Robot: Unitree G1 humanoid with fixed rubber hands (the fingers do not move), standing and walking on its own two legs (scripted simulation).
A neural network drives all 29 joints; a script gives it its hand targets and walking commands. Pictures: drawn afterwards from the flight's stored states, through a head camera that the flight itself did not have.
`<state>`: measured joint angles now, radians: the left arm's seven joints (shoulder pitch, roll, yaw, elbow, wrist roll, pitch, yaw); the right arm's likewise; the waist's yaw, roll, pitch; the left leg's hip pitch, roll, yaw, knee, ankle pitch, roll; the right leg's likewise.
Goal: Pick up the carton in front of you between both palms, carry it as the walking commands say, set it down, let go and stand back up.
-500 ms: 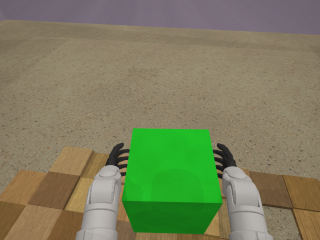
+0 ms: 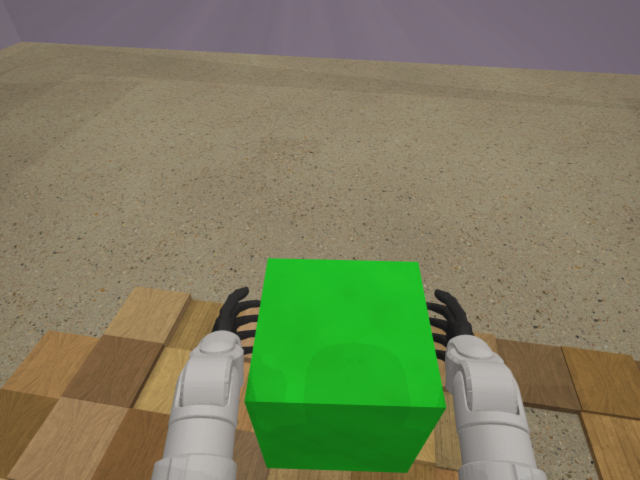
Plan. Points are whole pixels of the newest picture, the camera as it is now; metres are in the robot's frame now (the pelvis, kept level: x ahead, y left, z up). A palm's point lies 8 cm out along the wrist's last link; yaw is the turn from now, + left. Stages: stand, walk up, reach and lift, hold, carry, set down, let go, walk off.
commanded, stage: carry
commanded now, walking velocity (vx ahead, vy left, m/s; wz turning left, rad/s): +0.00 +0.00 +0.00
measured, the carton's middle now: (339, 368) +0.30 +0.00 -0.04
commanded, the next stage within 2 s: none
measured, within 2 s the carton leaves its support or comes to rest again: neither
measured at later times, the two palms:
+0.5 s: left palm (218, 350) +0.27 +0.16 +0.04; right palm (454, 354) +0.27 -0.14 +0.04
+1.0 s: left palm (210, 325) +0.28 +0.16 +0.08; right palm (456, 329) +0.28 -0.14 +0.08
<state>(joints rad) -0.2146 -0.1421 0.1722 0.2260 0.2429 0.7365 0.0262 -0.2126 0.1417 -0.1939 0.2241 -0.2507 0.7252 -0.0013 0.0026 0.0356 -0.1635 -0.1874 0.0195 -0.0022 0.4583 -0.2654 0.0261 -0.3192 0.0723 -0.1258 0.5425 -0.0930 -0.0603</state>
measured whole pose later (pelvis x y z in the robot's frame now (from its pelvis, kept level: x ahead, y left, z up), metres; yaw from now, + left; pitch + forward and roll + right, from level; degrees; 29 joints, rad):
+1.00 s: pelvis -0.02 +0.01 +0.00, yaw +0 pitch +2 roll -2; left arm -0.29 -0.11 0.14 0.03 0.16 0.93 0.06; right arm -0.29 0.12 -0.17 0.02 -0.17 0.92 -0.04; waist 0.01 0.03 -0.12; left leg -0.21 0.01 0.01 0.44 -0.23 0.04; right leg -0.34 0.06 -0.11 0.52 -0.05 -0.05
